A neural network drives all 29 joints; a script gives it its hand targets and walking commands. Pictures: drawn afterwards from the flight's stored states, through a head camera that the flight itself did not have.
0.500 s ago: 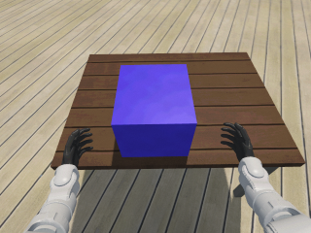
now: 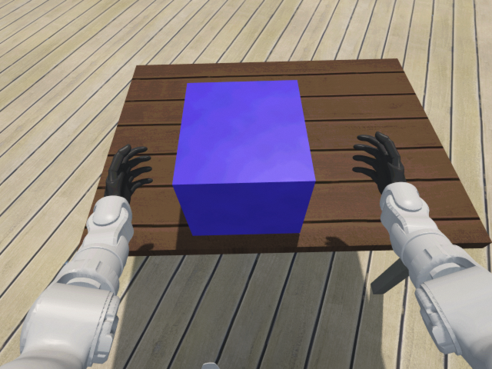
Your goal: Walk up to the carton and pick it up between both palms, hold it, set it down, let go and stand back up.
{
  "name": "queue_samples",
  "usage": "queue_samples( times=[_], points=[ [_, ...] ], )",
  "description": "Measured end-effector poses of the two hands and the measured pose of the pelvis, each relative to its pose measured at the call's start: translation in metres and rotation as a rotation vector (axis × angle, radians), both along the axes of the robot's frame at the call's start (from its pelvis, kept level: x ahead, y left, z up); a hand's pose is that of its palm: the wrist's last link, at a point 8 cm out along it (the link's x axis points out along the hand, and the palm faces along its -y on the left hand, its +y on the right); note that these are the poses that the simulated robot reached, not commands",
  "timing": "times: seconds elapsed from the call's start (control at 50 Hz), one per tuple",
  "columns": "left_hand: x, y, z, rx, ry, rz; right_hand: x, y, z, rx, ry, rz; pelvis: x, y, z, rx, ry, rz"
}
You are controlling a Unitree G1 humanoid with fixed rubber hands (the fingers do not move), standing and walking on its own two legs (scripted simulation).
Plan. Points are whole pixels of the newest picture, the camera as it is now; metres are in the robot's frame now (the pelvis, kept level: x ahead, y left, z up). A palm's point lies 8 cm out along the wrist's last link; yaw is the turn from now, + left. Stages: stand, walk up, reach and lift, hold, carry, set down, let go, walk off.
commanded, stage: reach and lift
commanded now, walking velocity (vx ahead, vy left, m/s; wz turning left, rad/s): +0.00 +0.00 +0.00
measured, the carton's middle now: (244, 158) +0.56 +0.04 -0.07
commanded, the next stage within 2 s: none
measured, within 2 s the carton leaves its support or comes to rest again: neither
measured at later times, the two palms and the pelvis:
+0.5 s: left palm (125, 155) +0.46 +0.24 +0.06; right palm (386, 137) +0.48 -0.20 +0.08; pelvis +0.00 -0.01 -0.01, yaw +0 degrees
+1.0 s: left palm (124, 154) +0.47 +0.25 +0.05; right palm (376, 139) +0.50 -0.19 +0.06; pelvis +0.01 +0.00 +0.00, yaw +0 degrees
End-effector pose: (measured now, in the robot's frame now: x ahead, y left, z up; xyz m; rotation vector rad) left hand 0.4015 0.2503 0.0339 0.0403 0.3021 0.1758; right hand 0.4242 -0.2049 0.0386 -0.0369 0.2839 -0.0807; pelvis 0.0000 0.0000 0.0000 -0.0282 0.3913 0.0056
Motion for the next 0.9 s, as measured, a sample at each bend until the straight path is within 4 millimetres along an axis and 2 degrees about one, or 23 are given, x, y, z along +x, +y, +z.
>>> queue_samples(
  times=[0.34,0.6,0.9],
  points=[
    [0.039,-0.006,0.019,0.012,-0.002,0.008,0.04,-0.001,0.024,-0.003,-0.015,0.003,-0.006,-0.005,-0.006,0.004,0.084,-0.004],
    [0.067,-0.005,0.032,0.017,-0.004,0.023,0.07,0.005,0.044,-0.015,-0.019,0.003,-0.002,-0.008,-0.005,0.003,0.131,0.0],
    [0.075,0.004,0.034,0.04,0.007,0.012,0.078,0.009,0.039,-0.016,0.001,0.001,0.009,-0.003,0.003,-0.002,0.14,0.007]
  ],
)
